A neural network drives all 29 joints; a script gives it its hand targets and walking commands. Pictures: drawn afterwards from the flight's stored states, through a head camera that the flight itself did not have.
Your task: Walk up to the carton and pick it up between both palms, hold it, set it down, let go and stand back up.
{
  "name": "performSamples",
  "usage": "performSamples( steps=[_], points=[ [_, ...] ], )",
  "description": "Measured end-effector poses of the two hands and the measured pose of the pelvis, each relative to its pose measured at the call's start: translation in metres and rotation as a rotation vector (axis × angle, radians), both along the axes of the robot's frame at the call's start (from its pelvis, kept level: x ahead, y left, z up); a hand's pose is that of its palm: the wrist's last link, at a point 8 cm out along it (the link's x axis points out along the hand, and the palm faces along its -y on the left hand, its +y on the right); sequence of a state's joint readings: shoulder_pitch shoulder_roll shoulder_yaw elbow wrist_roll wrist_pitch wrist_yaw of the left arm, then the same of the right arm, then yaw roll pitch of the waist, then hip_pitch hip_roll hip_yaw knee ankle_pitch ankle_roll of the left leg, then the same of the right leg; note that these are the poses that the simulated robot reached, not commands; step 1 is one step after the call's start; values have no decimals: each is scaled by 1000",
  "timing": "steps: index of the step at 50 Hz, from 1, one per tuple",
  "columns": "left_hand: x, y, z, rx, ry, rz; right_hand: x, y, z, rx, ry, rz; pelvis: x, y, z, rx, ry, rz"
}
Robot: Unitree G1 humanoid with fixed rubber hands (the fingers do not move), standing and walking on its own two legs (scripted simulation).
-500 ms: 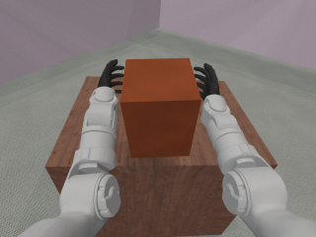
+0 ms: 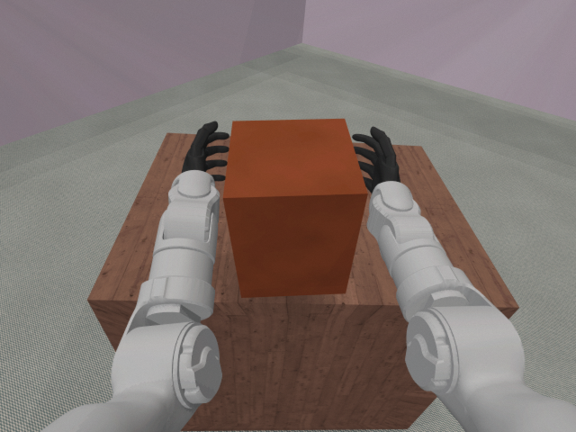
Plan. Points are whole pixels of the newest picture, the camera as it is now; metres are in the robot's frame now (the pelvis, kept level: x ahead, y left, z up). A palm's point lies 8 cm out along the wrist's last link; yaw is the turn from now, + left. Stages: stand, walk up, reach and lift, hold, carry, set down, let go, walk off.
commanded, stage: set down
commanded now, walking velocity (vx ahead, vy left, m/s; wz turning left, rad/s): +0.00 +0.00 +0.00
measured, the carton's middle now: (291, 210) +0.42 +0.05 +0.12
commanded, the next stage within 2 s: none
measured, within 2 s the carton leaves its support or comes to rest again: neither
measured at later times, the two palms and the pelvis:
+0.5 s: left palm (196, 184) +0.40 +0.18 +0.17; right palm (376, 184) +0.44 -0.08 +0.18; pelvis +0.01 +0.00 +0.00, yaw +0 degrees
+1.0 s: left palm (202, 194) +0.41 +0.18 +0.14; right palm (373, 188) +0.46 -0.08 +0.16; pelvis +0.02 +0.00 +0.00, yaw +0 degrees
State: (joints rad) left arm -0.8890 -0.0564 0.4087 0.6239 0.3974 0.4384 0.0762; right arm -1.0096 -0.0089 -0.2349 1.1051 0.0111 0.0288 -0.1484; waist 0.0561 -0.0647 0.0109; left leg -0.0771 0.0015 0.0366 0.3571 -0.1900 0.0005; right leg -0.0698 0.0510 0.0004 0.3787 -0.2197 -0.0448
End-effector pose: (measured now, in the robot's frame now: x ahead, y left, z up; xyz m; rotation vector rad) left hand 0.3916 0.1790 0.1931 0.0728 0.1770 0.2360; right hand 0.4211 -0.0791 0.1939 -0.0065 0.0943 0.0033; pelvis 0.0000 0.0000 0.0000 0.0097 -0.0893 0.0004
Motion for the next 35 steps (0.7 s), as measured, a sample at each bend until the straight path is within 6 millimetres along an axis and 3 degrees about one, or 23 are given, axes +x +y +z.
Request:
performSamples(
  steps=[15, 35],
  points=[
    [-1, 7, -14, -42, 7, 28, 7, 5, -8, -6, 21, 53, 3, 0, 0, 0, 4, 0],
    [17, 5, -30, -84, 20, 47, 28, 3, -22, -31, 53, 73, 18, -1, 0, 1, 33, 1]
  ],
)
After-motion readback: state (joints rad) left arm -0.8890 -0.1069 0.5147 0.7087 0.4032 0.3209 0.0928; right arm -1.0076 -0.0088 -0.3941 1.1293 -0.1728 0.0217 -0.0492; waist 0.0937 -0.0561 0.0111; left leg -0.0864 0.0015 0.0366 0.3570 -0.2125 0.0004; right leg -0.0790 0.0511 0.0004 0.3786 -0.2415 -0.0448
